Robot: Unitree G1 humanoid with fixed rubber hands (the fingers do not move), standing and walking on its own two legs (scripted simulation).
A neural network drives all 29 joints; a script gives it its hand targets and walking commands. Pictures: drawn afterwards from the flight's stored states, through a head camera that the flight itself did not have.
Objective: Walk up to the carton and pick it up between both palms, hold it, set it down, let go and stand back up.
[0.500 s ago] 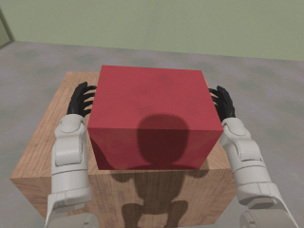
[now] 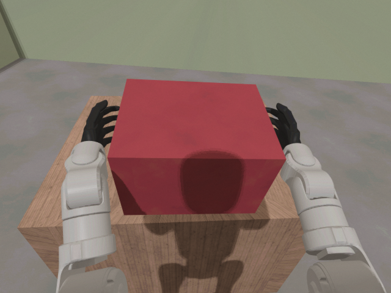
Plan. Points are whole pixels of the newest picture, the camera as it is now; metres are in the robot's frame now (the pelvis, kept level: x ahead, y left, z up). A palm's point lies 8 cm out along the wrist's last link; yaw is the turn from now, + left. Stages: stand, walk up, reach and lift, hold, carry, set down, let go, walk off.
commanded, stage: hold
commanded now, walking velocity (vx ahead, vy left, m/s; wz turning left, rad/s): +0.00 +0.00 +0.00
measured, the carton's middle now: (192, 147) +0.39 +0.01 +0.14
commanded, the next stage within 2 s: none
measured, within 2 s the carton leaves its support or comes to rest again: neither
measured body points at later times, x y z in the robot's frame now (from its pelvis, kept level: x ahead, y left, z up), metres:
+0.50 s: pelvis +0.00 +0.00 +0.00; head -0.05 +0.03 +0.45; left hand +0.36 +0.20 +0.20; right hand +0.37 -0.18 +0.19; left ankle +0.01 +0.13 -0.75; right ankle +0.02 -0.12 -0.75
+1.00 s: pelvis +0.00 +0.00 +0.00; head -0.05 +0.03 +0.45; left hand +0.36 +0.20 +0.20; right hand +0.37 -0.18 +0.19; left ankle +0.01 +0.13 -0.75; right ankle +0.02 -0.12 -0.75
